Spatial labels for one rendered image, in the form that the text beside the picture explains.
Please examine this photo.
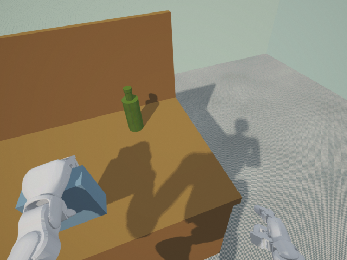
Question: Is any table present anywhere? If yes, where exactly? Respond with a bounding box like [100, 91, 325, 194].
[0, 10, 242, 260]

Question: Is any right robot hand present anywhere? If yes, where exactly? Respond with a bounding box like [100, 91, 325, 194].
[250, 205, 291, 253]

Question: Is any right robot forearm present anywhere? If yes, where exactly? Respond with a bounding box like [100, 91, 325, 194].
[272, 240, 305, 260]

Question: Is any left robot hand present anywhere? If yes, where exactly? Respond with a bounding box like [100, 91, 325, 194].
[22, 155, 79, 221]

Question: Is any sponge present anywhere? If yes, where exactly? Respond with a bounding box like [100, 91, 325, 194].
[15, 165, 107, 232]

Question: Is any left robot forearm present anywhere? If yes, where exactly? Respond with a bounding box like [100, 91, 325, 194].
[7, 194, 63, 260]

